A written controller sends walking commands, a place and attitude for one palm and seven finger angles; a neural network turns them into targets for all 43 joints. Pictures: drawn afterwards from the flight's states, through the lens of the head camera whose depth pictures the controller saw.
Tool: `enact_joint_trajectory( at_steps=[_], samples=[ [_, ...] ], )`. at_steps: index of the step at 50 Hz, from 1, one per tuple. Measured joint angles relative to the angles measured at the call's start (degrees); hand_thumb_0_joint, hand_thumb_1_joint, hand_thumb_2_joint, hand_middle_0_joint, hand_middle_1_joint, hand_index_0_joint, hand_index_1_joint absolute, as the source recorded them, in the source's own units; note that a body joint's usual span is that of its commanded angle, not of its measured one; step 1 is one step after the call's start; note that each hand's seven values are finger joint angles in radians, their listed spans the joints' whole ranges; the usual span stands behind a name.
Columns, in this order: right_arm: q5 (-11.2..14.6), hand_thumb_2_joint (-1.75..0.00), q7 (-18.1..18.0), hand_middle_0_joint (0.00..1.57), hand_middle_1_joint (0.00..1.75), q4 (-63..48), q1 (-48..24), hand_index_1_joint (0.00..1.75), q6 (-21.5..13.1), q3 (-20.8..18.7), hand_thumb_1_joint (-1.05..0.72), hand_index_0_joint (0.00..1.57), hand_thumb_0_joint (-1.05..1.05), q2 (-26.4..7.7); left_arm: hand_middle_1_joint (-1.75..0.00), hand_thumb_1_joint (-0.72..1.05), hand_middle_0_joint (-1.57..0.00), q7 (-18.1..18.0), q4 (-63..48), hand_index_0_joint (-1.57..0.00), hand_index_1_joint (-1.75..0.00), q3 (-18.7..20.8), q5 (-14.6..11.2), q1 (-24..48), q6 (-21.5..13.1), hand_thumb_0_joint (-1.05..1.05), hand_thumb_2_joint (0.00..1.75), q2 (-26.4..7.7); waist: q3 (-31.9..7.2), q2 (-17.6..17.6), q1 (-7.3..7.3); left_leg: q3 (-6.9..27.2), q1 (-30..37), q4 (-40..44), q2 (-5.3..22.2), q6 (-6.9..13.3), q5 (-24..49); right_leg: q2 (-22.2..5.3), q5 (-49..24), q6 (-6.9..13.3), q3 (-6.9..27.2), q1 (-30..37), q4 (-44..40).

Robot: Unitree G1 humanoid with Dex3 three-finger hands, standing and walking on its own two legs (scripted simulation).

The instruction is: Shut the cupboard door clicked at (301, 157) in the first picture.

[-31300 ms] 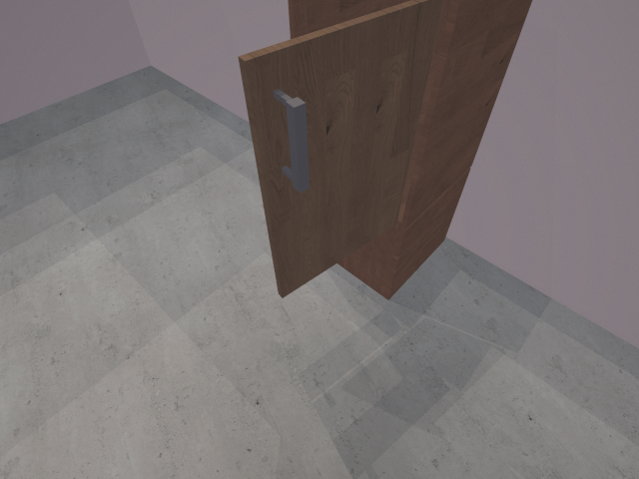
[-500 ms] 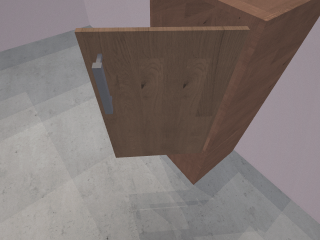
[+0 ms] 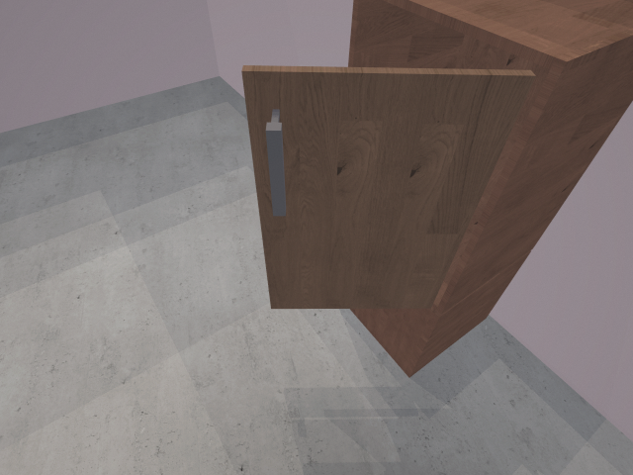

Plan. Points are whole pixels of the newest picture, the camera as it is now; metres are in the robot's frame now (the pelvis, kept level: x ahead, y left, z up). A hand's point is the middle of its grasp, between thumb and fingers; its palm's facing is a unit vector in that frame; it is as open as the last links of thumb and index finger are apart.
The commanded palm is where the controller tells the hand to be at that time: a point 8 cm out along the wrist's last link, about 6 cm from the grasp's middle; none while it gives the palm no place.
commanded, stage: come to a stop and stand still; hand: left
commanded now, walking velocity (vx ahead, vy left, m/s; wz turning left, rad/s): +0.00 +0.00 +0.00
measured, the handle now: (277, 165) +0.52 +0.10 +0.12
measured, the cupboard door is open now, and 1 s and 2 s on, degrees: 56 56 56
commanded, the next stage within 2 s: look again from close up in 0.24 s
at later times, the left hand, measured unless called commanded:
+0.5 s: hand out of the picture -0.02 +0.15 -0.17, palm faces +0.05 -0.99 -0.17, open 7.4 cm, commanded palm none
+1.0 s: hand out of the picture +0.05 +0.15 -0.17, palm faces +0.01 -0.98 -0.21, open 7.4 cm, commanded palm none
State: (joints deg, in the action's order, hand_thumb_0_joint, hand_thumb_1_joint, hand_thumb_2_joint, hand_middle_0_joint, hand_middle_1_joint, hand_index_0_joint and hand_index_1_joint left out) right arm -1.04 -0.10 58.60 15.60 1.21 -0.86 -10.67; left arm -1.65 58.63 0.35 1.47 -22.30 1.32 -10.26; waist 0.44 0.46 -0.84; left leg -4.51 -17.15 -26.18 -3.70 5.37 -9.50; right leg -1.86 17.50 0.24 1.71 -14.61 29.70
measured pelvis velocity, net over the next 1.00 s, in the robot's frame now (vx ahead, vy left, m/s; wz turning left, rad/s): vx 0.03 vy -0.03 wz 0.01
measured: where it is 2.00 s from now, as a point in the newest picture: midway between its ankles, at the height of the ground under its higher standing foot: outside the picture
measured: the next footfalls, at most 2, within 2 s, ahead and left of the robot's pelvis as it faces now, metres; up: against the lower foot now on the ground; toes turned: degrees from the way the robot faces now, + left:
right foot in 1.98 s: +0.17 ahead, -0.27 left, +0.00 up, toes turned +5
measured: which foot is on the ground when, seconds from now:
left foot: down 0.00-1.00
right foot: down 0.00-1.00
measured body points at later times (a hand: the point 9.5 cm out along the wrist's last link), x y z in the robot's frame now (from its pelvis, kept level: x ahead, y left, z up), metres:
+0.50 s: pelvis +0.01 -0.01 +0.00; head +0.01 +0.00 +0.45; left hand -0.02 +0.20 -0.16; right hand +0.04 -0.24 -0.15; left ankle +0.06 +0.05 -0.74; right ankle +0.02 -0.15 -0.74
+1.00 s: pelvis +0.03 -0.03 +0.01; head +0.04 -0.02 +0.46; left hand +0.05 +0.20 -0.15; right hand +0.05 -0.27 -0.15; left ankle +0.06 +0.05 -0.74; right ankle +0.02 -0.15 -0.74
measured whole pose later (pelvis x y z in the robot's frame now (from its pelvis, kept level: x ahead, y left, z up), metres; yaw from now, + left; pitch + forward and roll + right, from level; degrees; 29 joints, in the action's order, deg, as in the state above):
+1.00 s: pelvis +0.03 -0.03 +0.01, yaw +1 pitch -1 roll +0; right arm -0.6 -0.8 64.6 14.0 -1.5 0.2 -10.8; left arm -1.8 61.8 -0.9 0.5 -15.8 -1.2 -10.8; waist 1.1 -0.9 0.5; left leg -3.3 -12.4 -22.7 -2.5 3.1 -9.5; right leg 0.7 14.6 -0.1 3.2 -9.3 24.9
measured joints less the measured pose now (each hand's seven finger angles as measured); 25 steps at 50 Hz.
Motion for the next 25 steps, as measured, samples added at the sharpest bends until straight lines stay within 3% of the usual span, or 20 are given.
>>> enact_joint_trajectory(
  at_steps=[8,17,25],
  samples=[
    [0.3,-0.9,-0.2,0.2,0.3,1.7,-1.3,0.3,-0.7,-0.1,-0.91,0.2,0.01,0.0,-0.3,0.9,-0.2,0.3,3.6,-0.19,-0.3,-0.7,-0.2,-3.2,-0.8,0.01,0.9,1.7,0.0,-0.3,-0.52,0.3,-0.1,1.3,-0.2,-0.2,1.2,0.7,-1.8,-0.8,1.3,0.1,-1.5],
    [0.6,-0.9,-0.4,0.2,0.3,3.7,-1.4,0.3,-1.7,0.1,-0.91,0.2,0.01,0.6,-0.3,0.9,-0.2,0.1,4.7,-0.2,-0.3,-1.0,-0.1,-1.5,-1.8,0.01,0.9,2.2,-0.1,-1.3,-0.76,0.7,0.9,2.3,-0.7,0.0,1.8,0.6,-3.6,-1.3,1.7,1.0,-2.1],
    [0.6,-0.9,-0.5,0.2,0.3,4.4,-1.4,0.3,-2.4,0.5,-0.91,0.2,0.01,1.3,-0.3,0.9,-0.2,-0.1,4.2,-0.2,-0.3,-1.2,-0.4,1.6,-2.4,0.01,0.9,1.5,-0.4,-1.7,0.07,1.0,2.0,3.0,-0.2,-0.6,1.6,1.1,-3.8,-1.7,1.6,2.3,-3.3]
  ],
)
